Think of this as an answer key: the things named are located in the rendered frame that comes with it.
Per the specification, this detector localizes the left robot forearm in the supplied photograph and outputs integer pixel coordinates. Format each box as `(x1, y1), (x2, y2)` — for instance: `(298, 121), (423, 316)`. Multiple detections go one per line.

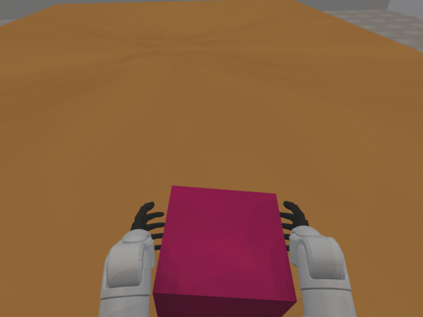
(98, 229), (155, 317)

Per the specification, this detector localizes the robot left hand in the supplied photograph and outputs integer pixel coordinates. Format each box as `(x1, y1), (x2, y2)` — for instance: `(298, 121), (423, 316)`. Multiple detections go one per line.
(130, 201), (165, 250)

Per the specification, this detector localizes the right robot forearm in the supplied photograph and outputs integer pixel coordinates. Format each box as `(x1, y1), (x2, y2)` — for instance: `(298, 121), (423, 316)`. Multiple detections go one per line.
(289, 226), (357, 317)

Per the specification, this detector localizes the carton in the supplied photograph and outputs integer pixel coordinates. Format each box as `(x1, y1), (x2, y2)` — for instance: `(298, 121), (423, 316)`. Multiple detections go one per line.
(153, 186), (297, 317)

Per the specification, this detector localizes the robot right hand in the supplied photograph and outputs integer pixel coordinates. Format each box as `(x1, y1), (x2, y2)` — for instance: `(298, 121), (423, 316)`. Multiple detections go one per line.
(280, 201), (309, 251)

